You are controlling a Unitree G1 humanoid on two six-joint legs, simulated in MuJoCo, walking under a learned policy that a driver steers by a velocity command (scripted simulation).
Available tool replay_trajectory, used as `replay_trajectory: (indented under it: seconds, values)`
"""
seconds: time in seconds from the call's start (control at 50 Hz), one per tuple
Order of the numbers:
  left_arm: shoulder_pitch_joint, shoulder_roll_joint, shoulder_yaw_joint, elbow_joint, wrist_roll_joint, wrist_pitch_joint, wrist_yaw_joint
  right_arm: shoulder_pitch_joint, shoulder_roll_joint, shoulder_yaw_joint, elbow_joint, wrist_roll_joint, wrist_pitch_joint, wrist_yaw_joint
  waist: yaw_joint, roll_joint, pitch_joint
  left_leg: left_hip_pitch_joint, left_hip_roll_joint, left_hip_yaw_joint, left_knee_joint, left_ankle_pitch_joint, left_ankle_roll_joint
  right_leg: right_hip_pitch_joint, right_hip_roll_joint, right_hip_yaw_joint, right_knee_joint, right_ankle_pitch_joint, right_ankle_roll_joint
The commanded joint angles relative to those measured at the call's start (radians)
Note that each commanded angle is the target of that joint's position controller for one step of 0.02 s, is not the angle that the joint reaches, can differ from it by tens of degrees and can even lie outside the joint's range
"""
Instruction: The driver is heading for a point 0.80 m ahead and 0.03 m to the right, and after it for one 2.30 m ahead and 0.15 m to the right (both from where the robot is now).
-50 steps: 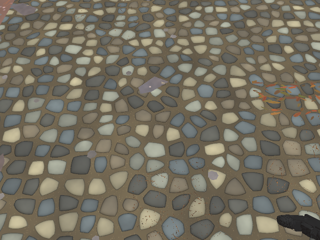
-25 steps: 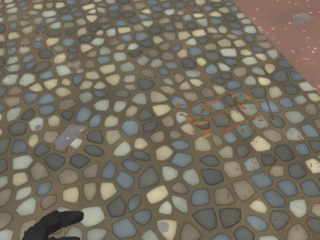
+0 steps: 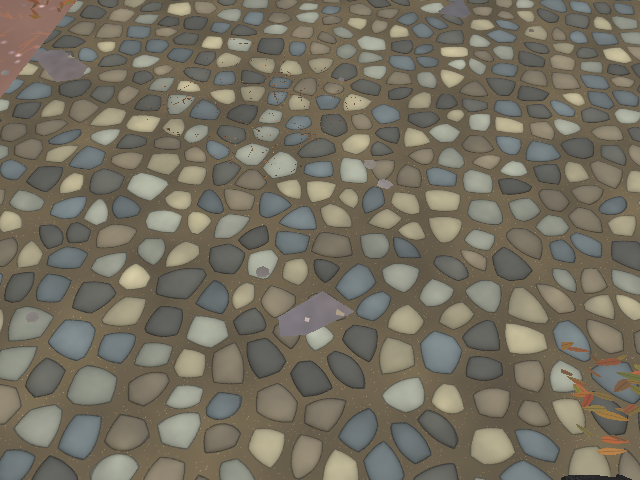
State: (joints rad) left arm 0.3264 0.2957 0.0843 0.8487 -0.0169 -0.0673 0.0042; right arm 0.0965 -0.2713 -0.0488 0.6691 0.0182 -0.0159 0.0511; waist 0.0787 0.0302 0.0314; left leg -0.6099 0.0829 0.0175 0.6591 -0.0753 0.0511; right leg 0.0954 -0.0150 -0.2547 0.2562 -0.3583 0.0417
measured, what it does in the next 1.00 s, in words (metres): walks ahead: left foot, then right foot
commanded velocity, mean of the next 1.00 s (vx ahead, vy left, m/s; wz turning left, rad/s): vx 0.50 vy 0.00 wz -0.17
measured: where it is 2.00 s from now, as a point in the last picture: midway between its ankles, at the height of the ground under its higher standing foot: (378, 246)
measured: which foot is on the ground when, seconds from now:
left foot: up 0.00-0.04, down 0.06-0.62, up 0.64-1.00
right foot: down 0.00-0.04, up 0.06-0.60, down 0.62-1.00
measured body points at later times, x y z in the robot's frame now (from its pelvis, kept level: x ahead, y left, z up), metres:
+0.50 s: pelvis +0.28 +0.04 +0.01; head +0.30 +0.05 +0.46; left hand +0.44 +0.30 -0.10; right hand +0.36 -0.24 -0.10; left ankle +0.16 +0.11 -0.73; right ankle +0.49 -0.10 -0.69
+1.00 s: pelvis +0.58 +0.02 +0.01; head +0.61 +0.00 +0.46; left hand +0.70 +0.29 -0.10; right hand +0.74 -0.27 -0.07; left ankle +0.78 +0.13 -0.70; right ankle +0.49 -0.07 -0.73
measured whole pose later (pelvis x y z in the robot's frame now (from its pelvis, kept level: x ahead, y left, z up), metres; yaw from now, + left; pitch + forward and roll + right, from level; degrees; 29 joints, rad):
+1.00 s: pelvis +0.58 +0.02 +0.01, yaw -15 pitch +2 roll -1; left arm 0.33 0.30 0.07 0.73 -0.03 -0.03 0.01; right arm 0.06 -0.28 -0.03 0.67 0.00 -0.10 0.01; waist 0.08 0.03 0.03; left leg -0.58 0.04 -0.11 0.54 0.01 -0.07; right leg -0.13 0.12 0.18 0.41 -0.30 -0.06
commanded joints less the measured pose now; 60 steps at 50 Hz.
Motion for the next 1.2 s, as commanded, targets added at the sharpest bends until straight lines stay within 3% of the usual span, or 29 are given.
replay_trajectory:
  seconds: [0.02,0.04,0.06,0.08,0.1,0.12,0.16,0.2,0.28,0.44,0.54,0.6,0.62,0.64,0.66,0.68,0.7,0.72,0.76,0.82,0.9,0.98,1.06,1.08,1.1,1.12,1.14,1.16,1.2]
  values:
    - [-0.054,0.216,0.053,-0.058,-0.018,0.01,0.009,0.051,-0.124,-0.049,-0.074,-0.002,-0.004,0.004,-0.106,-0.106,-0.034,0.157,-0.086,0.087,-0.023,-0.122,0.064,-0.02,-0.271,0.048,0.183,0.93,-0.142]
    - [-0.063,0.204,0.047,-0.062,-0.021,0.016,0.011,0.206,-0.172,-0.079,-0.033,0.002,0.0,-0.005,-0.193,-0.085,-0.115,0.38,-0.14,0.102,-0.079,-0.077,0.099,-0.093,-0.231,0.016,0.395,0.963,-0.11]
    - [-0.038,0.158,0.027,-0.077,0.006,0.012,0.014,0.37,-0.262,-0.116,0.006,0.008,0.01,-0.026,-0.251,0.03,-0.208,0.687,-0.047,-0.086,-0.104,-0.06,0.156,-0.339,-0.184,0.011,0.71,0.665,-0.059]
    - [0.053,0.013,-0.021,-0.138,0.043,-0.014,0.001,0.316,-0.368,-0.123,-0.01,0.016,-0.001,-0.029,-0.114,0.285,-0.295,0.969,0.196,-0.67,-0.231,-0.272,0.348,-0.773,0.027,0.126,1.048,-0.223,0.001]
    - [-0.06,0.1,-0.01,-0.141,0.005,-0.049,-0.011,0.337,-0.275,-0.096,-0.044,0.009,-0.019,-0.022,-0.197,0.141,-0.383,0.991,0.245,-0.841,-0.373,-0.395,0.356,-0.87,0.024,0.34,1.134,-0.239,-0.018]
    - [-0.151,0.147,0.002,-0.171,-0.03,-0.066,-0.016,0.305,-0.221,-0.079,-0.033,-0.001,-0.035,-0.018,-0.203,0.087,-0.239,0.897,0.223,-0.707,-0.39,-0.321,0.304,-0.941,-0.016,0.338,1.112,-0.137,-0.044]
    - [-0.137,0.129,-0.001,-0.146,0.007,-0.073,-0.003,0.179,-0.151,-0.056,-0.043,-0.005,-0.042,-0.024,-0.115,-0.012,-0.12,0.634,0.152,-0.473,-0.381,-0.093,0.241,-0.832,-0.1,0.331,0.944,0.01,-0.051]
    - [-0.081,0.123,0.003,-0.116,0.01,-0.046,-0.009,0.125,-0.109,-0.039,-0.06,-0.027,-0.048,-0.031,-0.07,0.027,-0.107,0.505,0.12,-0.368,-0.422,0.075,0.228,-0.716,-0.133,0.325,0.884,0.076,-0.04]
    - [-0.125,0.077,-0.01,-0.114,0.012,-0.008,-0.007,0.167,-0.143,-0.042,-0.011,-0.026,-0.07,-0.041,-0.08,0.01,-0.046,0.446,0.104,-0.206,-0.489,0.22,0.216,-0.757,-0.14,0.303,0.747,0.232,-0.003]
    - [-0.303,0.046,-0.028,-0.16,-0.008,-0.019,-0.041,0.227,-0.158,-0.04,0.074,-0.027,-0.074,-0.052,-0.164,0.008,0.047,0.572,0.11,-0.024,-0.541,0.141,0.132,-0.773,-0.072,0.286,0.365,0.534,-0.042]
    - [-0.329,0.048,-0.029,-0.206,-0.002,-0.024,-0.076,0.233,-0.174,-0.049,0.104,-0.017,-0.04,-0.065,-0.15,0.021,0.033,0.765,0.163,0.024,-0.394,0.498,0.104,-0.8,-0.016,0.229,0.297,0.333,-0.102]
    - [-0.094,0.137,0.018,-0.169,0.003,-0.014,-0.069,0.194,-0.205,-0.054,0.087,-0.016,-0.016,-0.088,-0.011,0.057,-0.135,0.722,0.123,0.086,-0.027,0.921,0.05,-0.45,0.091,0.155,0.278,0.256,-0.174]
    - [0.067,0.202,0.043,-0.144,0.003,-0.008,-0.054,0.193,-0.191,-0.043,0.069,-0.023,-0.021,-0.096,0.065,-0.01,-0.237,0.504,0.091,0.097,0.249,0.684,0.012,-0.14,-0.006,0.323,0.262,0.306,-0.235]
    - [0.117,0.29,0.063,-0.142,-0.005,-0.009,-0.047,0.312,-0.056,0.0,0.032,-0.05,-0.049,-0.073,-0.017,-0.264,-0.355,0.032,-0.127,0.056,0.64,-0.213,-0.066,0.259,-0.27,0.863,0.228,0.173,-0.44]
    - [0.133,0.202,0.04,-0.145,-0.011,-0.009,-0.042,0.244,-0.109,-0.003,0.037,-0.028,-0.087,-0.054,0.039,-0.203,-0.434,-0.119,-0.161,-0.128,0.772,-0.476,-0.06,0.35,-0.31,1.076,0.091,0.076,-0.466]
    - [0.092,0.166,0.028,-0.151,-0.003,-0.008,-0.035,0.15,-0.158,-0.015,-0.001,0.012,-0.115,-0.038,0.053,-0.154,-0.291,-0.201,-0.094,-0.155,0.754,-0.4,-0.04,0.258,-0.282,0.923,0.064,0.087,-0.409]
    - [0.033,0.15,0.023,-0.167,0.0,-0.007,-0.031,0.101,-0.15,-0.008,-0.018,0.011,-0.129,-0.038,0.023,-0.054,-0.202,-0.181,-0.049,-0.14,0.668,-0.33,-0.03,0.113,-0.243,0.815,0.055,0.15,-0.376]
    - [-0.027,0.128,0.016,-0.179,0.001,-0.005,-0.03,0.076,-0.149,-0.013,-0.021,-0.013,-0.132,-0.043,-0.018,-0.001,-0.115,-0.14,-0.023,-0.124,0.567,-0.297,-0.039,-0.037,-0.206,0.736,0.034,0.263,-0.357]
    - [-0.081,0.11,0.007,-0.206,0.013,-0.003,-0.024,0.111,-0.148,-0.021,-0.024,-0.032,-0.112,-0.046,-0.078,-0.047,-0.077,-0.033,0.002,-0.118,0.477,-0.268,-0.065,-0.196,-0.161,0.665,-0.011,0.386,-0.36]
    - [-0.086,0.143,0.017,-0.207,0.006,-0.002,-0.009,0.11,-0.108,-0.009,-0.03,-0.036,-0.085,-0.054,-0.094,-0.066,-0.045,0.012,0.001,-0.074,0.301,-0.214,-0.117,-0.341,-0.123,0.567,-0.039,0.473,-0.354]
    - [-0.035,0.168,0.027,-0.187,-0.006,0.013,0.009,-0.039,-0.072,0.008,-0.06,-0.031,-0.088,-0.05,-0.029,-0.098,-0.038,0.131,-0.06,-0.054,-0.009,0.106,-0.139,-0.423,-0.046,0.494,-0.015,0.365,-0.278]
    - [0.021,0.158,0.026,-0.166,-0.014,0.028,0.012,-0.094,-0.113,-0.009,-0.079,-0.011,-0.101,-0.039,-0.013,-0.121,-0.051,0.175,-0.084,-0.101,-0.141,0.119,-0.12,-0.326,-0.084,0.604,0.069,0.239,-0.242]
    - [0.012,0.097,0.008,-0.168,0.003,0.029,0.01,0.084,-0.164,-0.043,-0.035,-0.023,-0.119,-0.04,-0.112,-0.142,-0.118,0.413,-0.049,-0.092,-0.207,0.028,-0.026,-0.288,-0.063,0.615,0.283,0.295,-0.179]
    - [0.03,0.039,-0.015,-0.179,0.02,0.025,0.006,0.22,-0.21,-0.054,-0.021,-0.038,-0.122,-0.045,-0.161,-0.036,-0.243,0.622,0.103,-0.249,-0.202,-0.032,0.039,-0.369,-0.004,0.529,0.546,0.18,-0.144]
    - [0.186,-0.012,-0.031,-0.191,-0.011,0.012,0.003,0.316,-0.307,-0.082,0.037,-0.042,-0.106,-0.036,-0.1,0.314,-0.328,0.897,0.291,-0.733,-0.31,-0.264,0.229,-0.708,0.137,0.398,0.876,-0.174,-0.073]
    - [0.159,0.083,-0.019,-0.171,-0.019,0.007,0.005,0.321,-0.218,-0.065,0.035,-0.01,-0.104,-0.027,-0.135,0.224,-0.269,0.885,0.299,-0.873,-0.383,-0.513,0.237,-0.848,0.081,0.441,0.999,-0.213,-0.066]
    - [0.031,0.137,-0.006,-0.189,-0.014,0.004,0.003,0.265,-0.161,-0.047,0.025,-0.005,-0.1,-0.028,-0.154,0.121,-0.14,0.779,0.253,-0.73,-0.391,-0.49,0.198,-0.886,0.036,0.425,1.021,-0.12,-0.071]
    - [-0.052,0.131,-0.008,-0.208,0.003,0.0,0.005,0.218,-0.148,-0.039,0.013,-0.017,-0.092,-0.027,-0.146,0.046,-0.088,0.678,0.204,-0.614,-0.392,-0.362,0.177,-0.864,0.0,0.378,0.991,-0.052,-0.071]
    - [-0.11,0.104,-0.008,-0.232,0.027,-0.018,0.001,0.186,-0.124,-0.027,0.013,-0.024,-0.085,-0.027,-0.116,0.049,-0.032,0.55,0.128,-0.487,-0.414,-0.119,0.172,-0.805,-0.043,0.359,0.865,0.024,-0.068]
Keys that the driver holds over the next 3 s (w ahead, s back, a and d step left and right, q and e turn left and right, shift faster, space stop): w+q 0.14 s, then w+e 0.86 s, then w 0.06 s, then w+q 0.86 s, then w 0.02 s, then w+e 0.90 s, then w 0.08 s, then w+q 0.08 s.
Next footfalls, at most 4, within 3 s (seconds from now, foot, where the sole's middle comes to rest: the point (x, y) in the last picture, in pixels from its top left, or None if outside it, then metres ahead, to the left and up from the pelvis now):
0.06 left None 0.20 0.11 -0.77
0.62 right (383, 452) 0.53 -0.07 -0.77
1.06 left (314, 322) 0.82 0.10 -0.77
1.52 right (431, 284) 0.96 -0.18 -0.77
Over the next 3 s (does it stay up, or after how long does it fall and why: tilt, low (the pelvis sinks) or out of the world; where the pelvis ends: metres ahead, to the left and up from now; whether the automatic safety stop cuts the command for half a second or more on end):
stays up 1.66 -0.06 0.00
